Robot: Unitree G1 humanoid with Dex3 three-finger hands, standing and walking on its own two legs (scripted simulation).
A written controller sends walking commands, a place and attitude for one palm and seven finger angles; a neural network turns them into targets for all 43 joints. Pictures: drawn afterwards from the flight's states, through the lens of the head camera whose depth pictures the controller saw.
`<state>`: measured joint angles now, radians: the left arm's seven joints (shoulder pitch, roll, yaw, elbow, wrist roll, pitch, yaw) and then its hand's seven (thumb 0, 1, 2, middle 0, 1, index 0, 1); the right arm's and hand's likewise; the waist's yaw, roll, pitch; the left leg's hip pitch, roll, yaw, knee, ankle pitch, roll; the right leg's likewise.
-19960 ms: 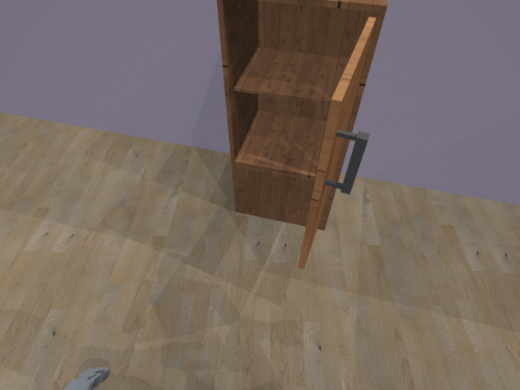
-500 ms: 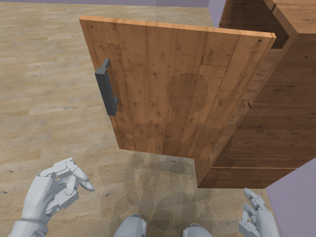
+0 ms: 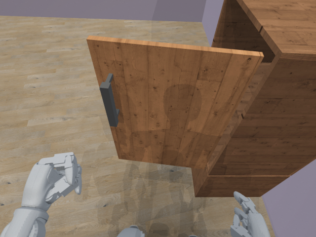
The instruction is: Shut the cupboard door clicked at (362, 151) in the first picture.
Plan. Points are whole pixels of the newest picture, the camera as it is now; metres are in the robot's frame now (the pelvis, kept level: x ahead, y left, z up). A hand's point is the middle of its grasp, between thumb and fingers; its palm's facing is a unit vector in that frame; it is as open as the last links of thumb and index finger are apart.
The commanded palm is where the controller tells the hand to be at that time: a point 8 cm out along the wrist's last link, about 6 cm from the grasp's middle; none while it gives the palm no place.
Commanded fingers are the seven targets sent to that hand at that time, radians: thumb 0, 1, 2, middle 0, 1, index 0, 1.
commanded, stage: raise the hand and make a fist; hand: left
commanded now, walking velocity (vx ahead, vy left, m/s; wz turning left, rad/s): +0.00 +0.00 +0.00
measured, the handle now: (112, 101) +0.46 +0.17 +0.07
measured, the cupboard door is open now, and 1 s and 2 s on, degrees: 83 83 83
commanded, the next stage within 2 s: bring the fist close to the handle in 0.40 s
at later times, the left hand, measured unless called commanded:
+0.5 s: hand (90, 183) +0.23 +0.17 +0.06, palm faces -0.06 -1.00 -0.03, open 3.1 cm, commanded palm +0.21 +0.22 +0.07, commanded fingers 0.00 0.90 0.90 -1.30 -1.50 -1.30 -1.50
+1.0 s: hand (96, 152) +0.29 +0.17 +0.07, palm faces -0.02 -1.00 -0.03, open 3.1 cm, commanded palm +0.28 +0.21 +0.07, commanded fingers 0.00 0.90 0.90 -1.30 -1.50 -1.30 -1.50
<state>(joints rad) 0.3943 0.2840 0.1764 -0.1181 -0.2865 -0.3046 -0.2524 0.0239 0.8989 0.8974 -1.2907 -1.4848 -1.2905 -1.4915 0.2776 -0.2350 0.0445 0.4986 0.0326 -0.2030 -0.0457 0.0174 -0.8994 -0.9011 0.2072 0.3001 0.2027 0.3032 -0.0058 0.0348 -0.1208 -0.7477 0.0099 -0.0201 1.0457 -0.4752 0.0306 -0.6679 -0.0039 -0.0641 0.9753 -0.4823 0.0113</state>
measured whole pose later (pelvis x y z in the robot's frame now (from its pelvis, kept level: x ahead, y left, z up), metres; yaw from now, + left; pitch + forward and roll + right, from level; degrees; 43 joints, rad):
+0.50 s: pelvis +0.01 -0.02 +0.00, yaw +0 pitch +10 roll -2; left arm 0.38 0.26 0.16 -0.03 -0.29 -0.27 -0.30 0.02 0.90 0.90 -1.30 -1.50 -1.30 -1.50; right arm 0.26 -0.25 0.03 0.50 0.04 -0.19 -0.05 0.02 -0.90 -0.90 0.21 0.30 0.20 0.30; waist -0.01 0.04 -0.12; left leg -0.73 0.01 -0.03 1.02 -0.47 0.01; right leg -0.66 0.00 -0.07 0.97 -0.49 -0.01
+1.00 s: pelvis +0.01 -0.02 +0.00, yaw +0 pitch +11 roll -2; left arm 0.11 0.26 0.19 0.12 -0.27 -0.28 -0.24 0.02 0.90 0.90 -1.30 -1.50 -1.30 -1.50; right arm 0.27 -0.25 0.03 0.53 0.03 -0.17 -0.05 0.02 -0.90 -0.90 0.21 0.30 0.20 0.30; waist -0.02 0.02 -0.11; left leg -0.74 0.01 -0.01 1.01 -0.47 0.01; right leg -0.69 0.00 -0.05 0.98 -0.49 -0.01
